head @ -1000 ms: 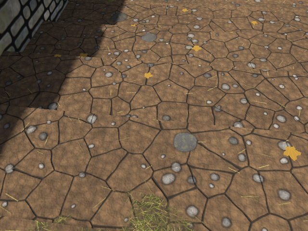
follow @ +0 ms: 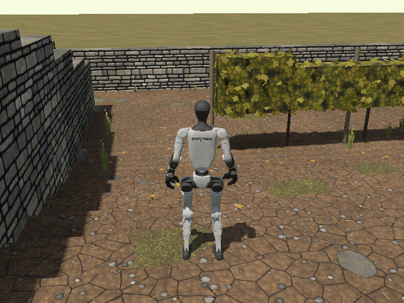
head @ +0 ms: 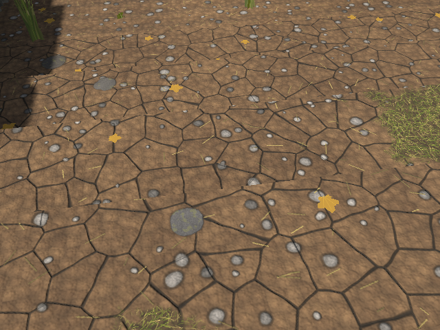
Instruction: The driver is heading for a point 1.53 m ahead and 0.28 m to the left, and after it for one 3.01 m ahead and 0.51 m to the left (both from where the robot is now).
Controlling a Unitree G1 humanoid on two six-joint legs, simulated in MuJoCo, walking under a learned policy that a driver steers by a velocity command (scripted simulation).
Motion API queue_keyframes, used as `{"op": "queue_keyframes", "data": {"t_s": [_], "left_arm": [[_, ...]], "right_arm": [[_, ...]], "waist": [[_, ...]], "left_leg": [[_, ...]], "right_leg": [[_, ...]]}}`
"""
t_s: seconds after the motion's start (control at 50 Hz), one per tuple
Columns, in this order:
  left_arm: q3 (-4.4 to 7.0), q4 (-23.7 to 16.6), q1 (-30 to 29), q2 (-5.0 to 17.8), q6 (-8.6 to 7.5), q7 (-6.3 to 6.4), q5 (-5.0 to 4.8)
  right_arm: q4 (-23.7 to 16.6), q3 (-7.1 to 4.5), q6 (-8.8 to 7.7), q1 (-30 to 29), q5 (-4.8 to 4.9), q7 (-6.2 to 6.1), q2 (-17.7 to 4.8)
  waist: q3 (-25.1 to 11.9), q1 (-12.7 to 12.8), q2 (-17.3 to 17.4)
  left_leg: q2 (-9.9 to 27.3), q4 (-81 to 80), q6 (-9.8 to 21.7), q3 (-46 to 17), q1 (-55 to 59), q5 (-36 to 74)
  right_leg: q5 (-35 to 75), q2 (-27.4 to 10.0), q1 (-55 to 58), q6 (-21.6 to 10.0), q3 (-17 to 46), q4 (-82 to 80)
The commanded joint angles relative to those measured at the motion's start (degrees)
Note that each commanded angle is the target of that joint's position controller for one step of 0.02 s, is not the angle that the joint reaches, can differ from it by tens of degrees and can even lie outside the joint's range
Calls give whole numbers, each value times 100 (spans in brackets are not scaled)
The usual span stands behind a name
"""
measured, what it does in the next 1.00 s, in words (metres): stands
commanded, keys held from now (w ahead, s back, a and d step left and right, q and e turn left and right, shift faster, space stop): no key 1.00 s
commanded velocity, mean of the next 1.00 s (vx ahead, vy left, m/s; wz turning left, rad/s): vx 0.00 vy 0.00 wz -0.01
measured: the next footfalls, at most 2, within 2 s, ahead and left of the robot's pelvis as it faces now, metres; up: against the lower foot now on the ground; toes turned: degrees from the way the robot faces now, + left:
left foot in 1.66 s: +0.32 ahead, +0.11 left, +0.00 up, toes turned +1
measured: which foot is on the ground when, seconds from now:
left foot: down 0.00-1.00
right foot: down 0.00-1.00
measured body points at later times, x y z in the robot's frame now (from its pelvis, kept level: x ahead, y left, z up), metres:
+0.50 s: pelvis +0.01 +0.01 +0.00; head +0.02 +0.01 +0.45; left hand +0.09 +0.26 -0.13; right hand +0.11 -0.25 -0.12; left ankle +0.00 +0.13 -0.73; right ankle -0.01 -0.14 -0.73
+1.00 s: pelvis +0.01 +0.02 +0.00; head +0.02 +0.02 +0.45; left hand +0.01 +0.27 -0.15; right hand +0.06 -0.23 -0.14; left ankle +0.00 +0.13 -0.73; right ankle -0.01 -0.14 -0.73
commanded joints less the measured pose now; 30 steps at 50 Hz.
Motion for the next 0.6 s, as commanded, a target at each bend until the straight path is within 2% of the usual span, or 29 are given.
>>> {"op": "queue_keyframes", "data": {"t_s": [0.02, 0.18, 0.3, 0.6], "left_arm": [[163, -347, -35, 668, -77, 45, 0], [139, -199, 27, 570, -67, 85, -9], [137, -34, 79, 515, -80, 122, -10], [160, 692, 308, 447, -82, 246, -41]], "right_arm": [[-386, -145, -91, -139, 1, -26, -585], [-281, -142, -111, 50, 17, -78, -576], [-164, -126, -102, 192, 30, -161, -549], [317, -117, -101, 485, 63, -261, -457]], "waist": [[-209, -12, -122], [-216, 4, -25], [-189, -5, -44], [-41, -20, -17]], "left_leg": [[230, -441, 134, -211, 103, 915], [226, -467, 111, -215, 53, 975], [209, -479, 106, -208, 60, 1038], [172, -636, 124, -176, 82, 1063]], "right_leg": [[917, -291, -152, -149, 298, -581], [1104, -247, -9, -129, 213, -514], [1224, -214, 28, -88, 152, -491], [1318, -182, 153, 28, 42, -594]]}}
